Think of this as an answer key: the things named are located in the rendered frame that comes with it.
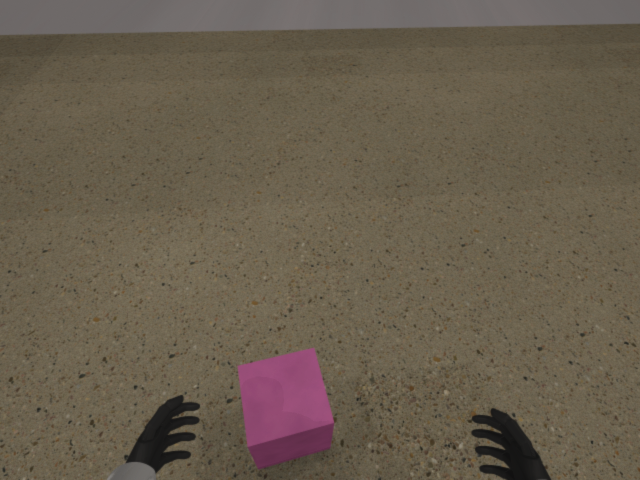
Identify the carton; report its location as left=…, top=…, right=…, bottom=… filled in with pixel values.
left=238, top=348, right=334, bottom=470

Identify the robot left hand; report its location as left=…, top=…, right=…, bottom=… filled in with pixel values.
left=126, top=395, right=200, bottom=473

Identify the robot right hand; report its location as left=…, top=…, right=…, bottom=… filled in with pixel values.
left=471, top=408, right=551, bottom=480

